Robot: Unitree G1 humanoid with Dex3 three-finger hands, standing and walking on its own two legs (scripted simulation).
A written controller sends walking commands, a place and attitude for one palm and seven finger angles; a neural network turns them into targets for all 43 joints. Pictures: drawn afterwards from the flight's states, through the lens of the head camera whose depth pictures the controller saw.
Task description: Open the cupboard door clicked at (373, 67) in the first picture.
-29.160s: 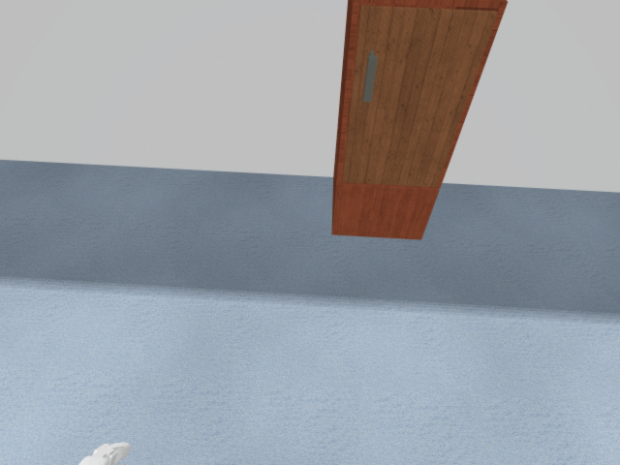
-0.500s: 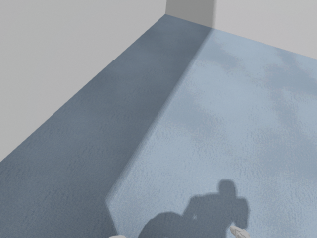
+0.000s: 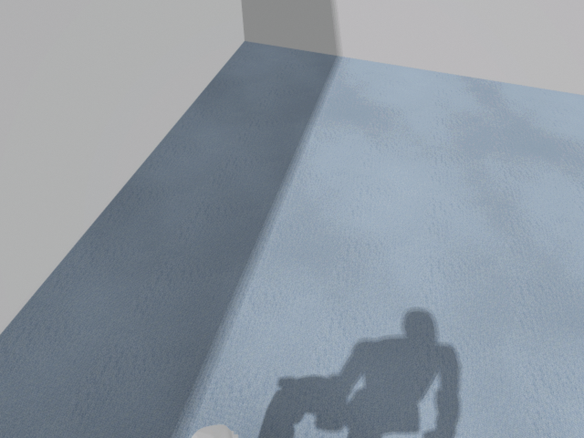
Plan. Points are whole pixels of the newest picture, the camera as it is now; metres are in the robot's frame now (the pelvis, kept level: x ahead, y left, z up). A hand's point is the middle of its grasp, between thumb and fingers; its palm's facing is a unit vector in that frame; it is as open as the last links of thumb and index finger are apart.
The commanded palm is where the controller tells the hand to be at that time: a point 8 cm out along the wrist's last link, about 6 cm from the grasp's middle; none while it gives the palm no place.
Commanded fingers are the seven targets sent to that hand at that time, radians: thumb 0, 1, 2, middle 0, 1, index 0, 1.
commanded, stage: walk to a spot facing it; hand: left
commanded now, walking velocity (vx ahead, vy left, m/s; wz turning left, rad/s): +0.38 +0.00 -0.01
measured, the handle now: out of the picture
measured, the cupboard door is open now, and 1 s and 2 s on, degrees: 54 54 54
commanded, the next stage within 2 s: turn to face it in 0.46 s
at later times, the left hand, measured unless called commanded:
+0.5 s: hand (173, 362) +0.27 +0.21 -0.17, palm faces +0.03 -0.99 -0.15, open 7.4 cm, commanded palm none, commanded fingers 0.00 0.90 0.90 -0.20 -0.30 -0.20 -0.30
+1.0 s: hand (216, 273) +0.45 +0.16 -0.18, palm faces +0.14 -0.98 -0.16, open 7.2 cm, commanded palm none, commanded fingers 0.00 0.90 0.90 -0.20 -0.30 -0.20 -0.30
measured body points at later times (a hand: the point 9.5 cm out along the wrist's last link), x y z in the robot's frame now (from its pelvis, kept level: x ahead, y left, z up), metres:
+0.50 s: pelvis +0.23 +0.03 +0.00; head +0.25 +0.04 +0.45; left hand +0.27 +0.26 -0.16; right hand +0.25 -0.21 -0.15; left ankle +0.24 +0.14 -0.74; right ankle +0.28 -0.12 -0.68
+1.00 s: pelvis +0.38 -0.02 -0.01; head +0.41 +0.01 +0.44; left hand +0.44 +0.22 -0.17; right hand +0.44 -0.26 -0.15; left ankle +0.40 +0.09 -0.73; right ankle +0.39 -0.13 -0.74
